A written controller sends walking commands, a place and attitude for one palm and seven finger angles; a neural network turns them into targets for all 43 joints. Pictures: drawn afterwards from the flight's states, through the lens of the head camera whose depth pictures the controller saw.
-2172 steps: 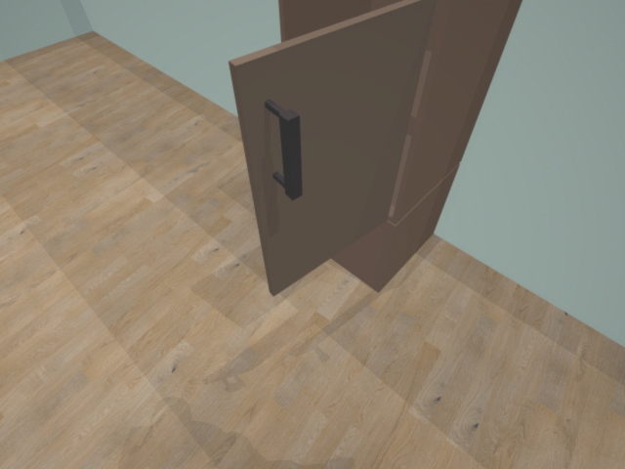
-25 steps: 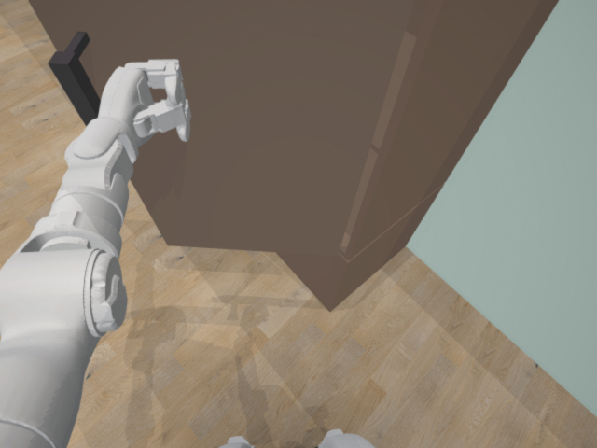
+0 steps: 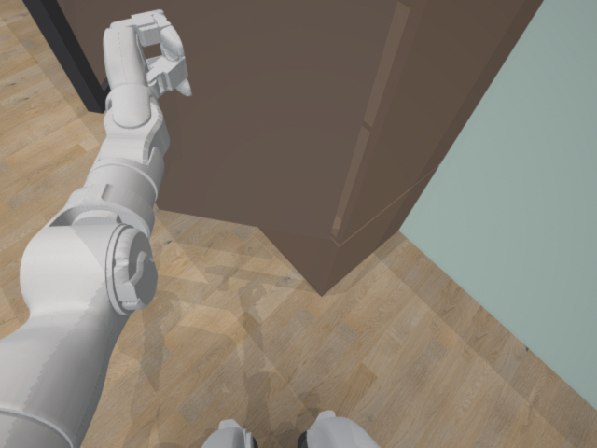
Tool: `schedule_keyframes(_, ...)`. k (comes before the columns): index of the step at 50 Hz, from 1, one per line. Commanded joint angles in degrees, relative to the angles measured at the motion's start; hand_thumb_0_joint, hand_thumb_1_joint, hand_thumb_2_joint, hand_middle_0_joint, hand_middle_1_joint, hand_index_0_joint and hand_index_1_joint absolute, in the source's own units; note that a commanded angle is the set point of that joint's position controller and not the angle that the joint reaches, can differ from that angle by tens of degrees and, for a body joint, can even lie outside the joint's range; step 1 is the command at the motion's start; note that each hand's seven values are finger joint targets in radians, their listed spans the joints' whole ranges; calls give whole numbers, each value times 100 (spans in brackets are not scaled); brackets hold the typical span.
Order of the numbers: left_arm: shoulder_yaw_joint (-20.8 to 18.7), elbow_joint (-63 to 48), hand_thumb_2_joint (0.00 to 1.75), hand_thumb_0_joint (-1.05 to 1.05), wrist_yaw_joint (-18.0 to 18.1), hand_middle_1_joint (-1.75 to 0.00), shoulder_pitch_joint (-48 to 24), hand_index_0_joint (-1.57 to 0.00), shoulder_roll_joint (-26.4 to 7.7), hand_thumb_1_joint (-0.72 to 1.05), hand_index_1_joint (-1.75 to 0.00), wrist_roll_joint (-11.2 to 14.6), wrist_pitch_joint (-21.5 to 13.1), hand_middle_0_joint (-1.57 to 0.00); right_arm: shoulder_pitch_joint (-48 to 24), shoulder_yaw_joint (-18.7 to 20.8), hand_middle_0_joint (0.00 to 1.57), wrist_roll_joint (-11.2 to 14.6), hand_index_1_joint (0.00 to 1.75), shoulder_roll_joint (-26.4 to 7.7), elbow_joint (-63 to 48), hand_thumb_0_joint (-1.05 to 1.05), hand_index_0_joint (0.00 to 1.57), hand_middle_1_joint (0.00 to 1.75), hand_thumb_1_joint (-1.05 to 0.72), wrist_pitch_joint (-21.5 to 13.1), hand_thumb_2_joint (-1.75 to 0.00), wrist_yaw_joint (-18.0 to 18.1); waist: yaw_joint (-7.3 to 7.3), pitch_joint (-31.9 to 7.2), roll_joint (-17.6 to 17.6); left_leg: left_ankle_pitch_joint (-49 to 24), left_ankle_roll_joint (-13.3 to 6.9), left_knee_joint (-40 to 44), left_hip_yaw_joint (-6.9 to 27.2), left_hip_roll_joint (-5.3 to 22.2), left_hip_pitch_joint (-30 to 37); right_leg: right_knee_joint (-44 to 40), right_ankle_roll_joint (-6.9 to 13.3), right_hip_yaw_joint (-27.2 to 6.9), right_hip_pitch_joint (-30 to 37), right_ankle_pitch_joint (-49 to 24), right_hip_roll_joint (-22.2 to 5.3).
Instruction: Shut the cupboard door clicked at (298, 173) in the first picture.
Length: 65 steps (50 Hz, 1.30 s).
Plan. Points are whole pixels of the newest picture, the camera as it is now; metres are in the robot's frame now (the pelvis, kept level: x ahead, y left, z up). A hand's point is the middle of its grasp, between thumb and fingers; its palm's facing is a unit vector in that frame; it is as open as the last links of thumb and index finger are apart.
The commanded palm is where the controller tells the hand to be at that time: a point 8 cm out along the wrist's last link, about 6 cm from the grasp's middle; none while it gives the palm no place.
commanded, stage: pull the fist back off the door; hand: left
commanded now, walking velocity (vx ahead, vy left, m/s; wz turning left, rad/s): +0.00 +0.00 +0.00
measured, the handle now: (79, 46) +0.61 +0.20 +0.15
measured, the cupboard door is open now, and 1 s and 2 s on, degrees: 39 39 39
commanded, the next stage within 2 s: draw the hand back to the body in 0.62 s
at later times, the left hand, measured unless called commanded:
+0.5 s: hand (170, 132) +0.47 +0.09 +0.14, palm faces +0.06 -1.00 +0.01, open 3.1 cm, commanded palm +0.45 +0.13 +0.16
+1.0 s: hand (130, 155) +0.42 +0.13 +0.16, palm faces +0.07 -1.00 +0.00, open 3.1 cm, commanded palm +0.38 +0.17 +0.17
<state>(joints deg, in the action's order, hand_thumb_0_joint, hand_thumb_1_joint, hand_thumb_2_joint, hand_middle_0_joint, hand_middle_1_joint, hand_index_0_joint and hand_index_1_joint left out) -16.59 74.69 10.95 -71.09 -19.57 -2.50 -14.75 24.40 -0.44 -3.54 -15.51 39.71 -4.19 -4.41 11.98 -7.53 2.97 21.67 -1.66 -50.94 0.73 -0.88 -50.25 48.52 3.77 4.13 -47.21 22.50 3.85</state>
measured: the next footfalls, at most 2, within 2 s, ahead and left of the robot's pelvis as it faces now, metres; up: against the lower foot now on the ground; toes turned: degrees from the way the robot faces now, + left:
none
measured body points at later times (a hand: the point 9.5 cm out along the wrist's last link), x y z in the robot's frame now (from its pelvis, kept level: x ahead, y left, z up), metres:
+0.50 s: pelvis +0.02 -0.01 +0.03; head +0.06 -0.02 +0.48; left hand +0.46 +0.15 +0.14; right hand +0.06 -0.28 -0.09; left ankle +0.02 +0.10 -0.69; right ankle +0.00 -0.08 -0.69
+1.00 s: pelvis +0.01 +0.00 +0.03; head +0.03 -0.02 +0.48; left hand +0.41 +0.18 +0.16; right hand +0.07 -0.25 -0.10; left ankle +0.02 +0.10 -0.69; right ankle +0.00 -0.08 -0.69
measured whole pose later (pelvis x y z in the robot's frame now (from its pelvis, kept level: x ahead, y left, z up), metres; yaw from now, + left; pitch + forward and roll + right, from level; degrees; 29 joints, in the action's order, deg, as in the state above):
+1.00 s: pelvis +0.01 +0.00 +0.03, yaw -2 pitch +6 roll +0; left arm -10.0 36.9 1.1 -28.8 -9.7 8.6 -9.9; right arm 22.3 -0.3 2.7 -14.6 37.6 0.6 -0.9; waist 1.9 -5.4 3.2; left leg 18.8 -2.3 -37.3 -2.4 -1.3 -24.6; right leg 37.3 3.1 0.1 -23.5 19.7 3.7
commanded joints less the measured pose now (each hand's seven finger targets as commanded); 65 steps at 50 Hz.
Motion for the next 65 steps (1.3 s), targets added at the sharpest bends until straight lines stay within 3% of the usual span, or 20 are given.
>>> schedule_keyframes(1,-20,-1106,90,0,-295,-150,-2710,-130,-1201,90,-150,5,-292,-130,1221,363,20,127,30,-1033,-291,0,20,30,-90,154,-90,26,83,-2816,-12,-1816,-81,512,260,20,2414,-815,-307,-510,1503,-2198,-77)
schedule_keyframes(5,-557,-1751,90,0,-670,-150,-2512,-130,-1492,90,-150,646,-196,-130,1080,347,20,291,30,-971,-499,0,20,30,-90,236,-90,204,-222,-3008,-377,-1784,-118,802,47,-33,2211,-1071,-360,-704,2707,-2873,-104)
schedule_keyframes(8,-704,-2282,90,0,-628,-150,-2013,-130,-1538,90,-150,686,-579,-130,1027,332,20,294,30,-874,-549,0,20,30,-90,184,-90,227,-398,-2748,-374,-1890,-133,875,-39,-43,2251,-1091,-365,-705,2944,-3155,-99)
schedule_keyframes(13,-11,-2154,90,0,-637,-150,-318,-130,-648,90,-150,340,-633,-130,918,401,20,304,30,-786,-572,0,20,30,-90,211,-90,100,-526,-2017,-281,-1968,-148,992,-147,-64,2455,-1149,-388,-607,2646,-3191,-128)
schedule_keyframes(16,0,-2569,90,0,-838,-150,388,-130,-428,90,-150,693,-216,-130,634,417,20,433,30,-803,-748,0,20,30,-90,286,-90,120,-695,-1971,-537,-1955,-147,1117,-232,-87,2524,-1321,-506,-696,3037,-3652,-216)
schedule_keyframes(19,411,-3191,90,0,-948,-150,47,-130,56,90,-150,979,33,-130,352,417,20,534,30,-761,-793,0,20,30,-90,313,-90,198,-576,-1594,-581,-1767,-174,1219,-229,-90,2788,-1529,-537,-658,2844,-3355,-207)
schedule_keyframes(21,608,-4019,90,0,-879,-150,-102,-130,226,90,-150,1051,-103,-130,151,420,20,534,30,-716,-851,0,20,30,-90,243,-90,247,-613,-1787,-312,-1920,-182,1222,-187,-87,3160,-1516,-465,-638,2856,-3324,-190)
schedule_keyframes(26,1144,-4585,90,0,-518,-150,-515,-130,616,90,-150,884,-475,-130,-142,391,20,518,30,-618,-635,0,20,30,-90,26,-90,337,-449,-1678,-232,-1727,-139,1231,-15,-18,3664,-1472,-360,-498,2301,-2538,-154)
schedule_keyframes(30,945,-3817,90,0,-332,-150,-589,-130,283,90,-150,681,-245,-130,-329,322,20,543,30,-620,-510,0,20,30,-90,63,-90,403,-473,-1429,-450,-1209,-129,1342,9,-54,3332,-1536,-377,-557,2290,-2029,-243)
schedule_keyframes(34,662,-2779,90,0,-312,-150,-611,-130,76,90,-150,741,126,-130,-447,217,20,565,30,-648,-532,0,20,30,-90,160,-90,463,-505,-1163,-664,-904,-125,1433,6,-100,2861,-1645,-390,-626,2402,-1793,-307)
schedule_keyframes(37,486,-2682,90,0,-378,-150,-559,-130,64,90,-150,875,109,-130,-478,188,20,551,30,-635,-641,0,20,30,-90,152,-90,454,-635,-1544,-483,-1286,-96,1351,-20,-117,2900,-1488,-330,-605,2649,-2291,-308)
schedule_keyframes(40,108,-3125,90,0,-522,-150,514,-130,-240,90,-150,880,-181,-130,-443,207,20,516,30,-647,-851,0,20,30,-90,146,-90,394,-1026,-2111,-452,-1933,-69,1343,-35,-95,3046,-1250,-258,-553,3173,-2975,-298)
schedule_keyframes(43,350,-3864,90,0,-744,-150,1488,-130,22,90,-150,852,-303,-130,-459,265,20,520,30,-656,-1012,0,20,30,-90,106,-90,313,-1134,-2183,-513,-2404,-91,1327,-79,-56,3302,-1208,-265,-510,3272,-3368,-260)
schedule_keyframes(47,636,-5228,90,0,-1067,-150,1942,-130,220,90,-150,1146,86,-130,-755,294,20,667,30,-657,-1214,0,20,30,-90,134,-90,358,-1113,-1722,-819,-2135,-147,1565,-157,-15,3386,-1520,-348,-519,3428,-3270,-263)
schedule_keyframes(50,472,-6043,90,0,-1135,-150,2062,-130,-40,90,-150,1364,423,-130,-1033,260,20,742,30,-641,-1249,0,20,30,-90,108,-90,510,-1164,-1305,-760,-1731,-190,1761,-157,-9,3474,-1828,-361,-553,3412,-2645,-265)
schedule_keyframes(55,795,-7433,90,0,-1089,-150,2350,-130,18,90,-150,1290,559,-130,-1407,164,20,751,30,-530,-1235,0,20,30,-90,-90,-90,665,-1169,-1191,129,-1577,-172,1986,-24,33,4070,-1951,-261,-481,3215,-1978,-245)
schedule_keyframes(58,765,-7233,90,0,-1188,-147,3199,-127,23,90,-147,1353,898,-127,-1514,116,20,782,30,-554,-1187,0,20,30,-90,-122,-90,709,-1223,-738,-80,-1372,-135,2169,68,59,4017,-2079,-240,-397,3179,-1672,-227)
schedule_keyframes(62,540,-7402,90,0,-1439,-135,4249,-116,-64,90,-135,1553,1631,-116,-1812,53,20,853,30,-553,-1381,0,20,30,-90,-41,-90,736,-1408,-666,-491,-1396,-121,2333,18,2,3902,-2198,-252,-401,3582,-1839,-286)
schedule_keyframes(63,809,-7949,90,0,-1201,-132,4703,-113,-457,90,-132,1050,1274,-113,-1801,64,20,738,30,-437,-1391,0,20,30,-90,33,-90,739,-1278,-312,-596,-1472,-100,2510,91,31,3987,-2491,-332,-601,3486,-1807,-418)
schedule_keyframes(65,945,-7991,90,0,-1076,-126,5207,-108,-140,90,-126,1023,1181,-108,-1992,8,20,716,30,-378,-1425,0,20,30,-90,118,-90,734,-1273,2,-646,-1345,-103,2630,114,58,3992,-2581,-364,-569,3501,-1649,-419)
